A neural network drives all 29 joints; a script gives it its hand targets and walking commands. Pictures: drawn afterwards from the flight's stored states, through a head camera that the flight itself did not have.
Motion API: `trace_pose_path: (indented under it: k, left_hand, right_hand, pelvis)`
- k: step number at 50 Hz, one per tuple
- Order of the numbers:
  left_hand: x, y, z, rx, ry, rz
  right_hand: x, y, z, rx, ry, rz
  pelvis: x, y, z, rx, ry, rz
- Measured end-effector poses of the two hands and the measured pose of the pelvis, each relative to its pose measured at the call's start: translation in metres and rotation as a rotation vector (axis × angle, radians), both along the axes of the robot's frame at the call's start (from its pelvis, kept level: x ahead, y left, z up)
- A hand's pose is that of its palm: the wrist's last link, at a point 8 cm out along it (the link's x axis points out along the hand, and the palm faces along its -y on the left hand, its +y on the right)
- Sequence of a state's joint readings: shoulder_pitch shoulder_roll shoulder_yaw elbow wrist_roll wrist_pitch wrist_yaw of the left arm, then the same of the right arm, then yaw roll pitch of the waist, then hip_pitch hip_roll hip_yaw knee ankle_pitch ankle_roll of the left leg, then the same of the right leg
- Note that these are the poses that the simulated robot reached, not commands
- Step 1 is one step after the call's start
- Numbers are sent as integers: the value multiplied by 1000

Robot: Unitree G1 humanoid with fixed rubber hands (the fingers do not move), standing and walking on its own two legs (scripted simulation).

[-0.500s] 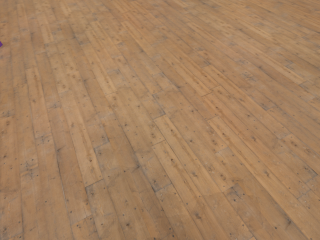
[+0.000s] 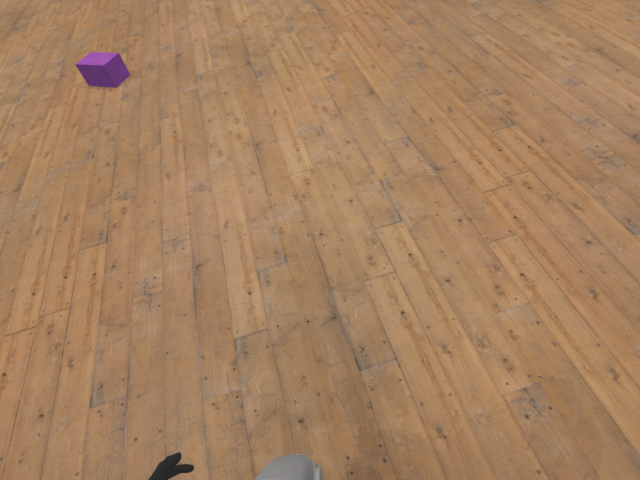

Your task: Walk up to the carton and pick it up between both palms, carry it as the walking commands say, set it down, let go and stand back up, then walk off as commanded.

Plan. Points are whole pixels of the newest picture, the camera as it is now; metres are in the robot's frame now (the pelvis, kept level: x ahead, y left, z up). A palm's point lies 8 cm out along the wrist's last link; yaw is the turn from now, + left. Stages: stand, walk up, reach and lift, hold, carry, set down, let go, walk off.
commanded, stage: walk up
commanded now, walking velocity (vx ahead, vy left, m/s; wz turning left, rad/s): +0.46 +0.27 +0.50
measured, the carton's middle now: (103, 69) +2.67 +1.59 -0.68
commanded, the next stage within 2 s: none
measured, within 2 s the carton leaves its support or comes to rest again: neither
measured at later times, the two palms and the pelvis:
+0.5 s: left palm out of the picture -0.11 +0.31 -0.14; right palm (386, 348) +0.32 -0.06 -0.12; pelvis +0.08 +0.12 -0.01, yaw +15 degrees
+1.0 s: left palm (94, 325) +0.38 +0.44 -0.10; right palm (410, 368) +0.29 -0.09 -0.14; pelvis +0.30 +0.16 -0.01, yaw +23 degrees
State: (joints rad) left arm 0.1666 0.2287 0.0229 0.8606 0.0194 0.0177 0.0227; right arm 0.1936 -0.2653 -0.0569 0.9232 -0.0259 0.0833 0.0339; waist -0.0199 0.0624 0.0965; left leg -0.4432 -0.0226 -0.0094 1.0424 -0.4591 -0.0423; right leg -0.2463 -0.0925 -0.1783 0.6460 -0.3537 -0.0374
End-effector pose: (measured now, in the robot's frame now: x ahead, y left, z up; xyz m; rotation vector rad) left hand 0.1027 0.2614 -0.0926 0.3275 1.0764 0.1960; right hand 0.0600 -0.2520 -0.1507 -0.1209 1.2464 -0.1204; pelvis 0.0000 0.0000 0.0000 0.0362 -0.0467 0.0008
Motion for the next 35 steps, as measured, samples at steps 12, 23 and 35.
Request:
trace_pose_path:
  k: [12,23,35]
  left_hand:
    - [-173,21,4,-12,298,355]
    - [-231,38,-34,-191,488,571]
    - [22,140,-42,-211,27,379]
  right_hand:
    - [104,16,32,0,-64,224]
    - [247,165,39,-23,-226,490]
    - [208,198,36,-68,-80,349]
  pelvis:
    - [26,18,19,12,-11,127]
    - [75,101,-7,-59,21,241]
    - [143,152,7,-27,1,344]
